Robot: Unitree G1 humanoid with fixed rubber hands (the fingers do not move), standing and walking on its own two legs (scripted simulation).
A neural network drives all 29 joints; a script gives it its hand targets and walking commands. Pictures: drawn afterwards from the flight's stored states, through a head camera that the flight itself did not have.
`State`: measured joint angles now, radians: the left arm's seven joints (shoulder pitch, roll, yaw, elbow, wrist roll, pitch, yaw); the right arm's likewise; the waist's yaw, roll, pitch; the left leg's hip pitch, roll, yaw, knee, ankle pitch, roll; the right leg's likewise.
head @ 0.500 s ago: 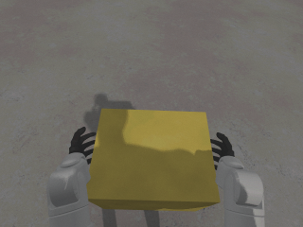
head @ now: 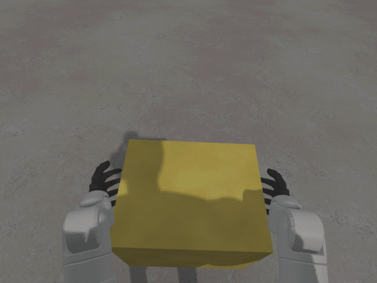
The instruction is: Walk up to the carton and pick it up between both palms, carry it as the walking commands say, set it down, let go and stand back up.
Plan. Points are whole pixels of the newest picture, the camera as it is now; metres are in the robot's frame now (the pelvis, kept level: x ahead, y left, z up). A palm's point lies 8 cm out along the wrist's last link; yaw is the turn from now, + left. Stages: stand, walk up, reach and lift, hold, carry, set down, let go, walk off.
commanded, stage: carry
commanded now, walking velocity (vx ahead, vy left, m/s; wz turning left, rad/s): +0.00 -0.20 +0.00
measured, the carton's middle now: (189, 207) +0.31 +0.00 -0.01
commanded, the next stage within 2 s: none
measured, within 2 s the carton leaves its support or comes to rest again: neither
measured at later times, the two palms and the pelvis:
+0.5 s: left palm (162, 206) +0.26 +0.06 +0.07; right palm (345, 218) +0.24 -0.29 +0.08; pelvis -0.02 -0.11 +0.00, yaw -1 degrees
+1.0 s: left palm (217, 221) +0.24 -0.04 +0.07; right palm out of the picture +0.21 -0.39 +0.08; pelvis -0.04 -0.22 +0.00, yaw -1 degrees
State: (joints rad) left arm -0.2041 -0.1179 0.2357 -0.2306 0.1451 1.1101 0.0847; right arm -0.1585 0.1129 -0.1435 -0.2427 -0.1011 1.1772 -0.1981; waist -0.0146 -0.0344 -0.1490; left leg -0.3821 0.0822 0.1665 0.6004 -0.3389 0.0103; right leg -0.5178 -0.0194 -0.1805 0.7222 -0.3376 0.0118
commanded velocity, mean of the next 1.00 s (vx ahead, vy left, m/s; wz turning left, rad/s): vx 0.00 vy -0.20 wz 0.00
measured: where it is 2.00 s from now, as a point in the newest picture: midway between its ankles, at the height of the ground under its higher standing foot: outside the picture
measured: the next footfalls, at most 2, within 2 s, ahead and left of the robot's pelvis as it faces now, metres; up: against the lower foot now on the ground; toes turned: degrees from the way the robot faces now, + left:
right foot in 0.20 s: +0.04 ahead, -0.20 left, +0.00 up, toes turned -10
left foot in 0.46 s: +0.01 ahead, -0.01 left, +0.00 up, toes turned +10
